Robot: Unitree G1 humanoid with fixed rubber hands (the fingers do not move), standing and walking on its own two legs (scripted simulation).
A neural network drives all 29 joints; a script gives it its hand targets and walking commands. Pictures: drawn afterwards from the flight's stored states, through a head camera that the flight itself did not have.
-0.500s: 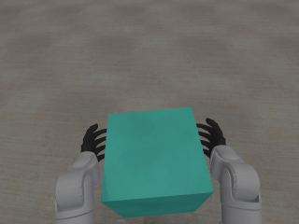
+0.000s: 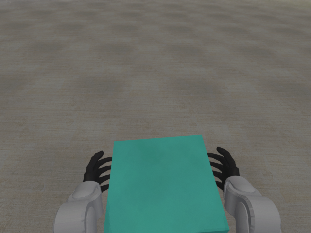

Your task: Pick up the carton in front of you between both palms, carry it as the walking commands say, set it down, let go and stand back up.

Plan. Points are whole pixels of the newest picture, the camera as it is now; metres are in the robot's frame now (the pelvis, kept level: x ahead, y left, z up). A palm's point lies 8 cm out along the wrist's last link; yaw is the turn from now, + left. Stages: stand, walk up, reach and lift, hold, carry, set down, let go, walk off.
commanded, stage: carry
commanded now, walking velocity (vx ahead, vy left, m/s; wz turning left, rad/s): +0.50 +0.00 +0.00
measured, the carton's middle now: (162, 200) +0.23 -0.01 +0.01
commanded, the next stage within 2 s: none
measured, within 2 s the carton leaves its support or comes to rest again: neither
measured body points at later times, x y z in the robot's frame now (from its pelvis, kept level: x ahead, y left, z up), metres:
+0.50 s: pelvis +0.33 -0.06 +0.00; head +0.33 -0.08 +0.45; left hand +0.55 +0.11 +0.07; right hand +0.58 -0.19 +0.06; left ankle +0.35 +0.10 -0.68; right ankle +0.33 -0.13 -0.75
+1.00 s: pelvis +0.62 +0.01 +0.00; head +0.65 +0.03 +0.44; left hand +0.88 +0.16 +0.06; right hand +0.87 -0.15 +0.08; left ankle +0.66 +0.09 -0.75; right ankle +0.63 -0.13 -0.72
